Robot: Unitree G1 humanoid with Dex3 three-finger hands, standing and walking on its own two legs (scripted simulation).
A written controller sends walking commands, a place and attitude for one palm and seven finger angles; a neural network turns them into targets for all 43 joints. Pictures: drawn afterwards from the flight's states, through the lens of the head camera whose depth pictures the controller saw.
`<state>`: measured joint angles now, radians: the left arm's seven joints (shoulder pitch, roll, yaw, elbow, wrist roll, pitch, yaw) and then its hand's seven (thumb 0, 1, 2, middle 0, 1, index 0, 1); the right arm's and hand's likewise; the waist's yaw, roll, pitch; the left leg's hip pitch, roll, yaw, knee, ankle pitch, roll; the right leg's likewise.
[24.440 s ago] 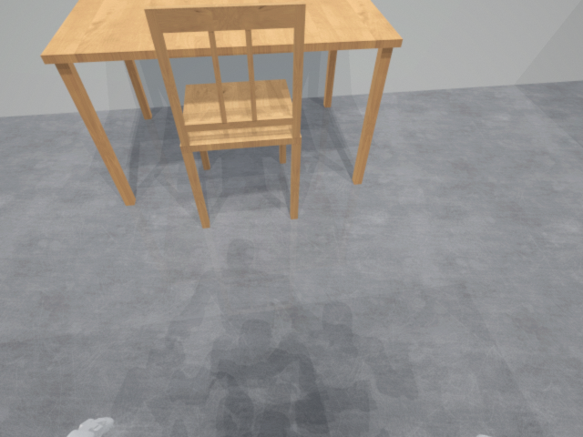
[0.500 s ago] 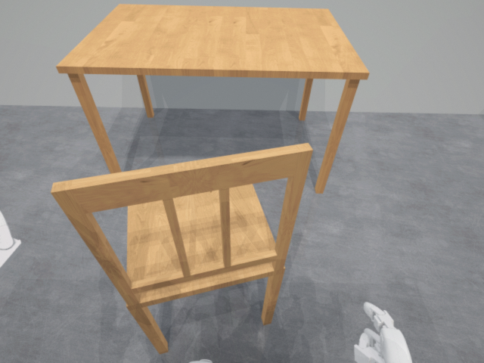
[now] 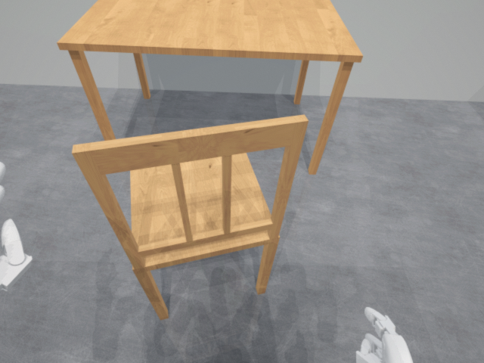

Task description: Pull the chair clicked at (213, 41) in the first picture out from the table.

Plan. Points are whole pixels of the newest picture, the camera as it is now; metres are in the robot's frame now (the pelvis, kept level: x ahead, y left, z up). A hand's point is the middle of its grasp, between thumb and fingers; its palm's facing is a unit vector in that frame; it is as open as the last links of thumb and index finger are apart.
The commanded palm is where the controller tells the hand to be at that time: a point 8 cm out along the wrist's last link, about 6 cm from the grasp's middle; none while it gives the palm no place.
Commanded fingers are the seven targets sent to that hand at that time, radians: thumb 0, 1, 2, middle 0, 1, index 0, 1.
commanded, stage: stop stepping back and stand still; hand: left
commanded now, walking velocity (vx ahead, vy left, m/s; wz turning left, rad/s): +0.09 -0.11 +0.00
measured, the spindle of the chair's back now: (183, 205) +0.46 +0.15 -0.07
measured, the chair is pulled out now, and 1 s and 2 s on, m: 0.57 0.57 0.57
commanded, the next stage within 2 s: let the arm hang, fingers relaxed in 0.96 s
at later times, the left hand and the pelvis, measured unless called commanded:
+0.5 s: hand (20, 285) +0.17 +0.25 +0.16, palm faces +0.46 -0.79 -0.41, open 7.4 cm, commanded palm +0.12 +0.29 +0.18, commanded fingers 0.00 0.90 0.90 -0.20 -0.30 -0.20 -0.30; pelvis -0.02 -0.01 +0.00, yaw +2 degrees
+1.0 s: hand (27, 259) +0.20 +0.26 +0.16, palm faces +0.43 -0.79 -0.44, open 7.4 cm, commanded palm +0.14 +0.29 +0.18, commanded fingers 0.00 0.90 0.90 -0.20 -0.30 -0.20 -0.30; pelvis +0.01 -0.01 +0.01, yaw +1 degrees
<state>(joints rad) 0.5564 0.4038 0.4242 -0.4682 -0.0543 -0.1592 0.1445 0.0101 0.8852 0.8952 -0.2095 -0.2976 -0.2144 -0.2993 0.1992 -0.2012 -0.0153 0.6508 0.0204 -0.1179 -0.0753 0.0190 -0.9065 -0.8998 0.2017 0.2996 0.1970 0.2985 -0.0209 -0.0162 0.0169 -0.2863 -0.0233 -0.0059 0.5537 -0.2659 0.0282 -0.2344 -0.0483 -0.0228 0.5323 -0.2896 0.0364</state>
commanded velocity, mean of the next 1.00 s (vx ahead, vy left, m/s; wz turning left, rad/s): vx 0.03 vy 0.01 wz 0.00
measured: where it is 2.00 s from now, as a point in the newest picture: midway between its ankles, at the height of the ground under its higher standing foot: outside the picture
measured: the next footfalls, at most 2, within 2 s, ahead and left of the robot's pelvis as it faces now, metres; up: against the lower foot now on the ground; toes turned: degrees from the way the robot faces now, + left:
none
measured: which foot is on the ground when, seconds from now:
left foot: down 0.00-1.00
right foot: down 0.00-1.00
